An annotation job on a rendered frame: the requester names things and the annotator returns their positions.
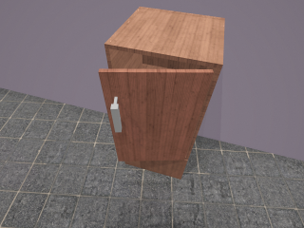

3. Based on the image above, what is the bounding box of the handle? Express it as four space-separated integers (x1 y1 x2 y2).
110 96 122 133

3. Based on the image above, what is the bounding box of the cupboard door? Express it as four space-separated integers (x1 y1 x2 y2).
98 68 214 162

